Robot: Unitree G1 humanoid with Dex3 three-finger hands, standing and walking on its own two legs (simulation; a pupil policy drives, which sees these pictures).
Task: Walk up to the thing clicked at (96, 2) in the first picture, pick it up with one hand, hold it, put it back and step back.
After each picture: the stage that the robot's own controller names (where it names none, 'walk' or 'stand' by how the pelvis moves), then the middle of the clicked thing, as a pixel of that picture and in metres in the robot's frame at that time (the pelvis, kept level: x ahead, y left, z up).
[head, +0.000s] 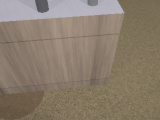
stand; out of the picture +0.97 -0.03 +0.04
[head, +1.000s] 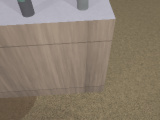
walk; out of the picture +0.87 +0.07 +0.06
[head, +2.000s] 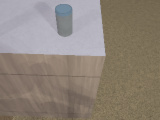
stand; (64, 21) +0.59 +0.13 +0.07
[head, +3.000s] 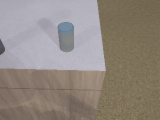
stand; (66, 37) +0.57 +0.11 +0.04
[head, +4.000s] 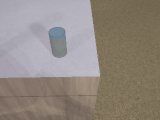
stand; (58, 42) +0.53 +0.14 +0.04
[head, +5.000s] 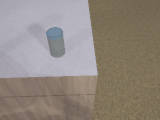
stand; (56, 42) +0.54 +0.15 +0.04
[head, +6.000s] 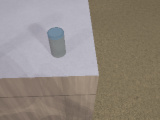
stand; (57, 43) +0.54 +0.14 +0.04
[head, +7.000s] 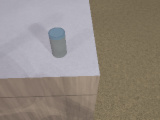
stand; (58, 43) +0.53 +0.14 +0.04
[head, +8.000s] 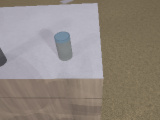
rise first; (63, 46) +0.53 +0.15 +0.04
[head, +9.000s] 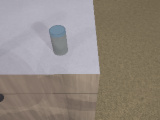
go down; (59, 40) +0.54 +0.14 +0.05
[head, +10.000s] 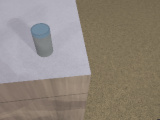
go down; (42, 40) +0.51 +0.15 +0.05
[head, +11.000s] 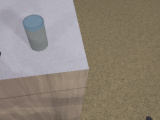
close in; (36, 34) +0.51 +0.15 +0.06
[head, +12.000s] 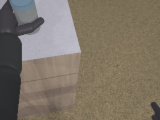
close; (26, 14) +0.54 +0.15 +0.10
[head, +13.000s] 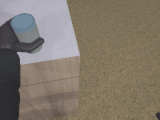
lift; (28, 34) +0.48 +0.15 +0.10
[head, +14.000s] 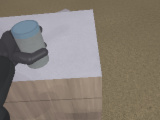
lift; (32, 45) +0.33 +0.16 +0.25
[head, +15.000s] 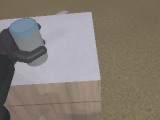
hold; (30, 43) +0.33 +0.16 +0.26
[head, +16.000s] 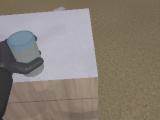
hold; (27, 54) +0.33 +0.18 +0.22
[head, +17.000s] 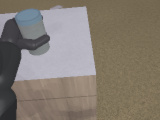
crouch; (34, 33) +0.39 +0.16 +0.25
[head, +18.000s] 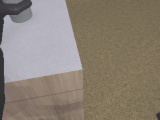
lower; out of the picture +0.50 +0.16 +0.26
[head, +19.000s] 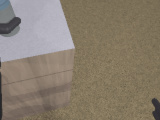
lower; (2, 15) +0.53 +0.19 +0.10
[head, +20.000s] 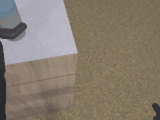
lower; (9, 20) +0.52 +0.19 +0.10
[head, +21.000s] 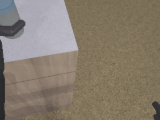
lower; (7, 18) +0.52 +0.19 +0.10
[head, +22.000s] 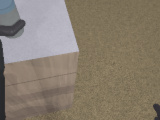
lower; (7, 17) +0.52 +0.19 +0.11
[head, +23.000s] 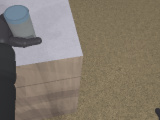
open; (22, 27) +0.50 +0.17 +0.10
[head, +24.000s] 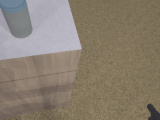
sink last; (17, 16) +0.51 +0.16 +0.11
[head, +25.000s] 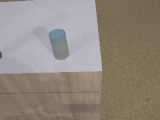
sink last; (59, 45) +0.52 +0.16 +0.06
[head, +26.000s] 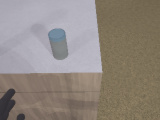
stand; (58, 44) +0.51 +0.15 +0.05
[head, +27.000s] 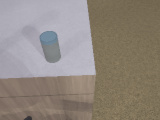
stand; (51, 47) +0.49 +0.17 +0.04
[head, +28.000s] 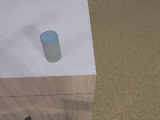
stand; (51, 47) +0.49 +0.17 +0.04
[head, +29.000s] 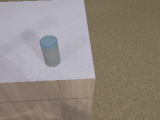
walk; (50, 51) +0.49 +0.16 +0.04
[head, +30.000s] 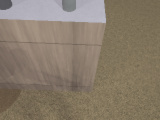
walk; out of the picture +0.73 +0.11 +0.06
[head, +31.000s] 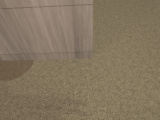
walk; out of the picture +1.14 +0.20 +0.07
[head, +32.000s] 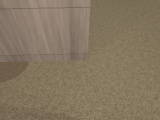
stand; out of the picture +1.17 +0.17 +0.06
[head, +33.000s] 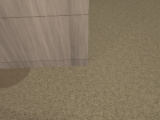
stand; out of the picture +1.18 +0.17 +0.04
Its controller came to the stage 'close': yes
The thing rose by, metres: 0.21
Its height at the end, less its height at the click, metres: +0.00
